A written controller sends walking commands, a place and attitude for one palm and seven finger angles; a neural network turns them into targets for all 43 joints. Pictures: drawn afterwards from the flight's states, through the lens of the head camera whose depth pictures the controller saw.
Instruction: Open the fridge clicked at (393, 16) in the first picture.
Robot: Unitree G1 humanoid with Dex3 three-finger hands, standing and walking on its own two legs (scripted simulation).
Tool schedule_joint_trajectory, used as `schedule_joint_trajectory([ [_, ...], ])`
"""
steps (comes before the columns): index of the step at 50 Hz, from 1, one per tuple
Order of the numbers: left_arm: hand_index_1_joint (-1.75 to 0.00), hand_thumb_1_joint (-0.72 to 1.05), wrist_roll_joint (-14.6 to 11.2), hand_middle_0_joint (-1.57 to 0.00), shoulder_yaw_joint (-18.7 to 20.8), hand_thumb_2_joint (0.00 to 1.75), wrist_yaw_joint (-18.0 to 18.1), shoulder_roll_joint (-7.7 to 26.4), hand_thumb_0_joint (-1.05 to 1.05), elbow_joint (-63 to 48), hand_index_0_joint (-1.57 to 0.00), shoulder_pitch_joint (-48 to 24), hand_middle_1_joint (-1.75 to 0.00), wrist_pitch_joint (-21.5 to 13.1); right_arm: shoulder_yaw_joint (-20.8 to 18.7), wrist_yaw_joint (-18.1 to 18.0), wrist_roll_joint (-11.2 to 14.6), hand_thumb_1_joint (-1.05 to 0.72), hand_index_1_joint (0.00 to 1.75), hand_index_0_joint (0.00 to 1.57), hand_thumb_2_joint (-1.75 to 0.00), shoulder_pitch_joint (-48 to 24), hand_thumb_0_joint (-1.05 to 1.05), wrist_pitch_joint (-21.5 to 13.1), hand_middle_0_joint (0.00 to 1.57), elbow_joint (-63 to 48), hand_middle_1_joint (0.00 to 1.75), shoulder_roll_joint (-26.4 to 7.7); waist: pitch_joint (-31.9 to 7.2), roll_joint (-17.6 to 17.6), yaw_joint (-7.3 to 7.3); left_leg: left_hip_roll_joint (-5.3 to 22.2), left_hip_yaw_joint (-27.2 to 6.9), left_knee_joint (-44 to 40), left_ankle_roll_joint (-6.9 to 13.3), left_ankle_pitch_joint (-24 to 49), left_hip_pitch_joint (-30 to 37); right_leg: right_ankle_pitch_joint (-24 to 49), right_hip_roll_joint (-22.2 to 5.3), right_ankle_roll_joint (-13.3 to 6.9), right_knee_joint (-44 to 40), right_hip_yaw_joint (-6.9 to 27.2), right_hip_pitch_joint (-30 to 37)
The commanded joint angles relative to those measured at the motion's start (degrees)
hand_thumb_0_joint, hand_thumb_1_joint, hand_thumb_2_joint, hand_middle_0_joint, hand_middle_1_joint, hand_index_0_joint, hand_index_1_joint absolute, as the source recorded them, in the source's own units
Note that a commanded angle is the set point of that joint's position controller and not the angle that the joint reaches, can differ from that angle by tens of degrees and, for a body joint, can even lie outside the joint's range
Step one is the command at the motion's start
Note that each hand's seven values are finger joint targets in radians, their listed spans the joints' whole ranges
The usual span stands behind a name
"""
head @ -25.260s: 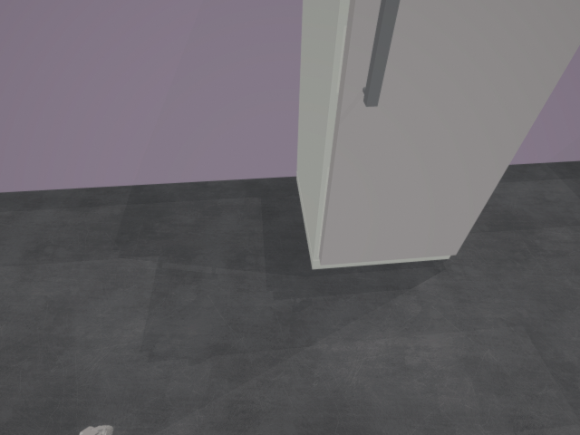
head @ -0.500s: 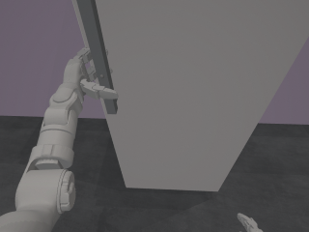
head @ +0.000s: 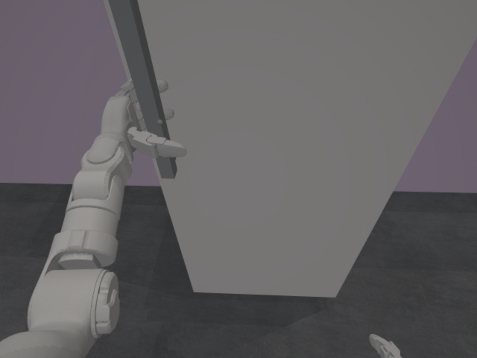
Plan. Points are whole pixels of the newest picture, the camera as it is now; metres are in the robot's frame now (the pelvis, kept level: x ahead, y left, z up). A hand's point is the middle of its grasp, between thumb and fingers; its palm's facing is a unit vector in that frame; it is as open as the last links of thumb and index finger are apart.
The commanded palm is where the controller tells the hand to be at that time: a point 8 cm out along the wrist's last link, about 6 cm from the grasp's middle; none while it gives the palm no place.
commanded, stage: slide the fingers in behind the handle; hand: left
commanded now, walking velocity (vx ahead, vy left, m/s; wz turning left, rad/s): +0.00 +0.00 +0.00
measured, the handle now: (149, 78) +0.49 +0.16 +0.26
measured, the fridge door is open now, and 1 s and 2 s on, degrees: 0 0 0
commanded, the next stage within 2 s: grip the handle and tug to test in 0.56 s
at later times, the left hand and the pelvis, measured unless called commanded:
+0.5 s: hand (161, 121) +0.43 +0.14 +0.21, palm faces +0.00 -1.00 +0.01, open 14.1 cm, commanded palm +0.41 +0.19 +0.21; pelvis +0.00 +0.01 +0.00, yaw +0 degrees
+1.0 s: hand (160, 121) +0.43 +0.14 +0.21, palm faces +0.00 -1.00 +0.02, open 11.2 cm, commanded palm +0.41 +0.20 +0.21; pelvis +0.00 +0.01 +0.00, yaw +0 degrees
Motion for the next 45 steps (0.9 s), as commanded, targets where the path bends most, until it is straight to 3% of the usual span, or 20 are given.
schedule_joint_trajectory([
  [1,-1.2,-0.5,-0.6,-0.3,0.7,0.3,-0.8,9.8,0.0,-12.6,-0.3,-32.1,-1.2,-4.4,-2.4,-0.4,-0.1,-0.9,0.3,0.2,-0.9,-4.2,0.0,-2.9,0.2,-7.2,0.3,-6.7,-15.0,-2.5,-0.71,-2.8,-1.8,-0.3,3.9,9.9,13.2,19.4,0.8,0.9,-4.4,2.6,-4.6],
  [2,-1.2,-0.5,-0.6,-0.3,0.7,0.3,-0.7,9.9,0.0,-12.0,-0.3,-31.1,-1.2,-4.7,-2.5,-0.4,-0.1,-0.9,0.3,0.2,-0.9,-4.1,0.0,-2.9,0.2,-7.2,0.3,-6.9,-15.2,-2.9,-0.57,-2.8,-1.7,-0.2,4.0,10.0,13.1,19.2,0.8,1.0,-4.5,2.5,-4.0],
  [5,-1.2,-0.5,-0.5,-0.3,-2.4,0.3,-0.7,6.0,0.0,-14.0,-0.3,-33.3,-1.2,-5.1,-2.5,-0.2,0.0,-0.9,0.3,0.2,-0.9,-4.3,0.0,-3.2,0.2,-7.2,0.3,-6.4,-16.9,-0.9,-1.09,-2.8,-2.0,0.2,3.8,11.7,15.1,20.5,0.8,0.6,-3.8,2.3,-4.9],
  [7,-1.2,-0.5,-0.9,-0.3,-0.9,0.3,-0.5,7.5,0.0,-12.3,-0.3,-31.7,-1.2,-5.1,-2.5,-0.1,-0.2,-0.9,0.3,0.2,-0.9,-3.9,0.0,-3.3,0.2,-7.0,0.3,-6.8,-16.5,-3.5,-0.81,-2.9,-2.2,0.1,3.9,11.5,14.2,20.6,0.9,0.8,-4.1,2.1,-4.0],
  [8,-1.2,-0.5,-0.8,-0.3,-0.3,0.3,-0.6,8.4,0.0,-13.1,-0.3,-32.0,-1.2,-5.3,-2.5,-0.2,-0.2,-0.9,0.3,0.2,-0.9,-4.3,0.0,-3.2,0.2,-7.1,0.3,-6.8,-16.8,-2.6,-0.4,-2.9,-2.2,0.0,3.9,11.7,14.0,20.9,0.8,0.6,-3.7,2.3,-3.5],
  [10,-1.2,-0.5,-0.8,-0.3,-1.0,0.3,-0.8,7.4,0.0,-12.6,-0.3,-32.7,-1.2,-5.2,-2.4,-0.2,-0.2,-0.9,0.3,0.2,-0.9,-4.3,0.0,-3.3,0.2,-7.0,0.3,-6.6,-16.7,-3.6,-0.78,-3.0,-2.0,0.1,3.9,11.7,13.9,21.3,0.8,0.8,-3.7,2.2,-3.9],
  [12,-1.2,-0.5,-0.8,-0.3,1.4,0.3,-0.8,10.4,0.0,-11.3,-0.3,-31.2,-1.2,-5.4,-2.5,-0.3,-0.3,-0.9,0.3,0.2,-0.9,-4.0,0.0,-3.1,0.2,-6.8,0.3,-7.0,-16.1,-4.3,-0.2,-2.9,-2.0,-0.1,4.0,11.4,13.1,20.8,0.8,0.9,-4.0,2.2,-3.2],
  [15,-1.2,-0.5,-0.6,-0.3,-1.0,0.3,-1.0,7.5,0.0,-11.9,-0.3,-32.7,-1.2,-5.5,-2.3,-0.2,-0.1,-0.9,0.3,0.2,-0.9,-4.3,0.0,-3.2,0.2,-7.0,0.3,-6.4,-15.8,-1.7,-0.64,-2.9,-2.1,0.0,3.8,11.2,13.7,20.2,0.8,0.6,-3.8,2.2,-4.5],
  [20,-1.2,-0.5,-0.5,-0.3,0.3,0.3,-0.6,8.7,0.0,-11.3,-0.3,-31.5,-1.2,-5.3,-2.3,-0.2,-0.1,-0.9,0.3,0.2,-0.9,-4.1,0.0,-3.1,0.2,-6.9,0.3,-6.6,-15.5,-2.9,-0.39,-2.7,-2.1,-0.1,3.8,11.4,13.2,20.1,0.9,0.6,-3.7,2.1,-4.3],
  [23,-1.2,-0.5,-0.4,-0.3,-2.2,0.3,-0.3,6.3,0.0,-11.1,-0.3,-34.0,-1.2,-5.3,-2.4,-0.2,-0.1,-0.9,0.3,0.2,-0.9,-3.9,0.0,-3.2,0.2,-6.8,0.3,-6.6,-14.5,-2.1,-1.23,-2.5,-2.7,-0.3,3.7,9.7,13.7,17.2,1.0,0.6,-4.1,1.9,-6.0],
  [27,-1.2,-0.5,-0.1,-0.3,-0.3,0.3,0.3,7.8,0.0,-11.9,-0.3,-32.4,-1.2,-5.8,-2.7,-0.1,-0.4,-0.9,0.3,0.2,-0.9,-3.3,0.0,-3.5,0.2,-6.8,0.3,-6.8,-18.0,-2.6,-0.42,-2.4,-2.8,0.0,3.6,12.4,15.1,19.0,1.2,0.3,-3.5,1.6,-4.3],
  [28,-1.2,-0.5,-0.3,-0.3,-0.9,0.3,0.2,6.9,0.0,-12.3,-0.3,-32.0,-1.2,-5.7,-2.5,0.0,-0.4,-0.9,0.3,0.2,-0.9,-3.6,0.0,-3.5,0.2,-7.0,0.3,-6.5,-18.0,-1.7,-0.19,-2.5,-2.7,-0.1,3.6,13.0,14.9,20.0,1.0,0.2,-3.2,1.7,-3.9],
  [31,-1.2,-0.5,-0.4,-0.3,0.8,0.3,0.0,8.6,0.0,-12.6,-0.3,-31.1,-1.2,-5.5,-2.5,0.1,-0.3,-0.9,0.3,0.2,-0.9,-3.6,0.0,-3.4,0.2,-6.9,0.3,-6.6,-16.8,-3.6,0.05,-2.4,-2.4,-0.1,3.6,13.0,13.9,20.8,1.2,0.3,-3.3,1.7,-3.5],
  [32,-1.2,-0.5,-0.4,-0.3,0.0,0.3,-0.2,7.6,0.0,-12.9,-0.3,-29.8,-1.2,-5.6,-2.6,0.2,-0.4,-0.9,0.3,0.2,-0.9,-3.9,0.0,-3.4,0.2,-7.3,0.3,-6.7,-17.3,-2.5,0.24,-2.5,-2.2,-0.2,3.7,13.3,14.1,20.9,1.1,0.4,-3.5,1.7,-3.1],
  [33,-1.2,-0.5,-0.5,-0.3,1.3,0.3,-0.1,9.1,0.0,-13.5,-0.3,-30.1,-1.2,-5.6,-2.5,0.1,-0.4,-0.9,0.3,0.2,-0.9,-4.0,0.0,-3.3,0.2,-7.3,0.3,-6.7,-16.9,-2.4,0.42,-2.5,-2.4,-0.3,3.6,13.2,13.9,21.0,1.1,0.3,-3.6,1.8,-2.9],
  [35,-1.21,-0.41,-0.3,-0.31,0.0,0.34,-0.2,7.5,0.0,-15.0,-0.31,-29.8,-1.21,-5.2,-2.5,0.2,-0.3,-0.9,0.3,0.2,-0.9,-4.3,0.0,-3.3,0.2,-7.7,0.3,-6.4,-17.6,-1.7,0.2,-2.5,-2.1,-0.2,3.6,13.6,14.7,21.3,1.1,0.4,-3.4,1.8,-3.3],
  [39,-1.24,-0.22,-0.3,-0.33,1.7,0.42,0.0,10.1,0.0,-13.3,-0.33,-30.1,-1.24,-4.3,-2.4,-0.2,-0.3,-0.9,0.3,0.2,-0.9,-4.2,0.0,-2.9,0.2,-7.3,0.3,-6.7,-15.1,-2.8,-0.03,-2.5,-1.9,-0.6,3.7,11.4,12.9,19.6,1.0,0.6,-4.2,2.1,-3.6],
  [40,-1.25,-0.17,-0.1,-0.33,0.7,0.44,-0.1,8.9,0.0,-14.0,-0.33,-30.4,-1.25,-4.2,-2.4,-0.1,-0.3,-0.9,0.3,0.2,-0.9,-4.3,0.0,-2.9,0.2,-7.5,0.3,-6.5,-15.4,-1.9,-0.14,-2.5,-1.9,-0.5,3.7,11.6,13.4,19.7,1.1,0.5,-4.1,2.0,-3.9],
  [42,-1.26,-0.08,0.0,-0.35,2.1,0.48,0.2,10.3,0.0,-14.7,-0.35,-28.7,-1.26,-4.4,-2.6,-0.1,-0.4,-0.9,0.3,0.2,-0.9,-4.2,0.0,-2.8,0.2,-7.7,0.3,-6.7,-17.0,-1.8,0.41,-2.4,-2.0,-0.5,3.6,12.8,14.1,20.0,1.1,0.4,-4.0,1.8,-2.6],
  [45,-1.28,0.06,-0.3,-0.36,1.1,0.54,0.1,8.9,0.0,-14.7,-0.36,-29.2,-1.28,-3.7,-2.4,-0.1,-0.3,-0.9,0.3,0.2,-0.9,-4.4,0.0,-2.6,0.2,-7.7,0.3,-6.4,-15.9,-1.6,0.03,-2.5,-2.0,-0.4,3.6,12.8,13.8,20.7,1.1,0.4,-4.0,1.9,-3.4],
])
